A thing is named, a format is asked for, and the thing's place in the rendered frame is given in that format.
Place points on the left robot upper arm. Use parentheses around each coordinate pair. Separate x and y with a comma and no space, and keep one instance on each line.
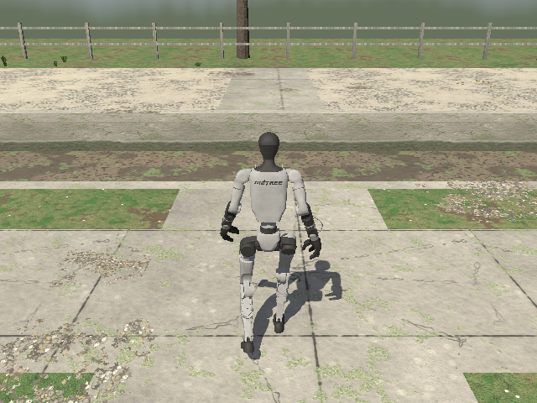
(238,189)

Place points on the robot right hand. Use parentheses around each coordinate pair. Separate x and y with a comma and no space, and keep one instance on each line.
(316,245)

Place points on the right robot shin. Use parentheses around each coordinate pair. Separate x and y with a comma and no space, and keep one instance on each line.
(281,296)

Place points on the robot head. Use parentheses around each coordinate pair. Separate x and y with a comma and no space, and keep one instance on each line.
(269,145)

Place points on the robot left hand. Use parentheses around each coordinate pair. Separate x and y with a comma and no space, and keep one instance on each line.
(230,230)

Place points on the right robot forearm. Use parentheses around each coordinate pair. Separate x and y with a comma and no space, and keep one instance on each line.
(310,225)

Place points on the left robot forearm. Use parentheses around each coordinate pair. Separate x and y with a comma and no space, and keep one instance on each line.
(228,218)

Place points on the right robot upper arm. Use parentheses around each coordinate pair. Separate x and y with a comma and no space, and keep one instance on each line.
(295,177)

